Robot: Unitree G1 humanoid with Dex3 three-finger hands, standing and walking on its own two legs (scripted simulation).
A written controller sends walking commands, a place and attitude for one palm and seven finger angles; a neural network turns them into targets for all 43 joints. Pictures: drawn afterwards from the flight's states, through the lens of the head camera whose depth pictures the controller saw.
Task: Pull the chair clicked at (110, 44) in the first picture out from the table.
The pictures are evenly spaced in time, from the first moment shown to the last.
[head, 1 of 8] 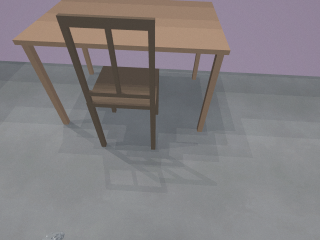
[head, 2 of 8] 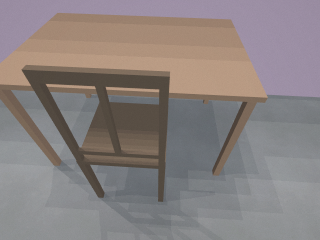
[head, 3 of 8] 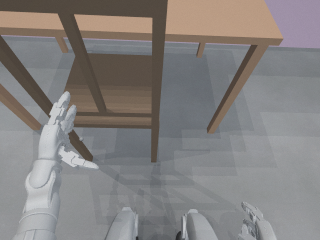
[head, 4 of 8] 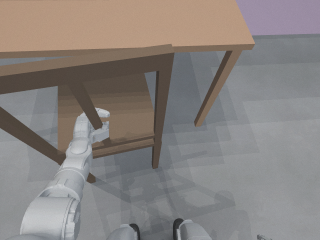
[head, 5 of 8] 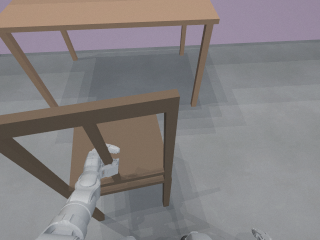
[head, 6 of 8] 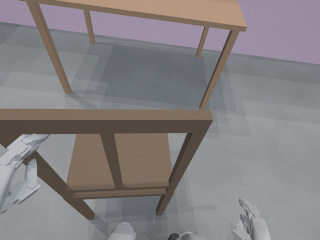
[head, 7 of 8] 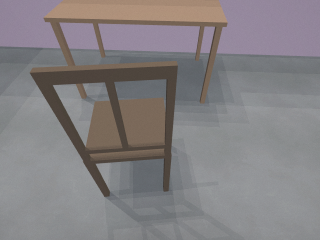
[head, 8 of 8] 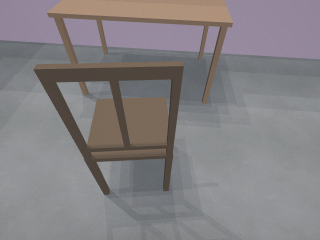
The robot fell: no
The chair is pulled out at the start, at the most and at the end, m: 0.00 0.67 0.67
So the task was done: yes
